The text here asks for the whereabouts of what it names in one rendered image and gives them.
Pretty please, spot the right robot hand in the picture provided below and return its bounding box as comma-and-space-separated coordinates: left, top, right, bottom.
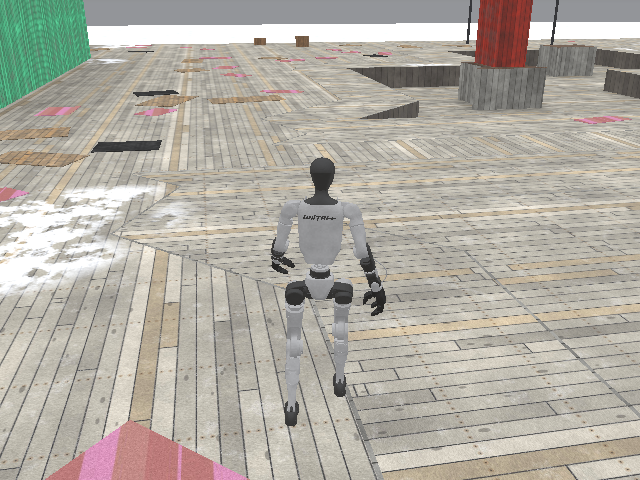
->
363, 287, 386, 316

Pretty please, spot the robot left upper arm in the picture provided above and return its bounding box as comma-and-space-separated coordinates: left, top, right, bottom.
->
273, 200, 301, 253

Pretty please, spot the left robot foot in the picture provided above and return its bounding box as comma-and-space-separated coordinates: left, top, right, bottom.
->
284, 401, 299, 426

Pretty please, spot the right robot forearm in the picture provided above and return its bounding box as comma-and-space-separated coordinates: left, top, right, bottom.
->
360, 243, 383, 292

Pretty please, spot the robot right upper arm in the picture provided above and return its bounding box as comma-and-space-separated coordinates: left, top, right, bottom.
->
342, 202, 369, 259

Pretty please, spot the left robot forearm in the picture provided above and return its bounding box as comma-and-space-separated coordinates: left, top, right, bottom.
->
271, 237, 285, 264

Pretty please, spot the robot left shin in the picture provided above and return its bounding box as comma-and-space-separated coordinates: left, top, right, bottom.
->
285, 339, 300, 412

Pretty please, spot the left robot hand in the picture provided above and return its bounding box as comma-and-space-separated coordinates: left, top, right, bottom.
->
271, 257, 295, 274

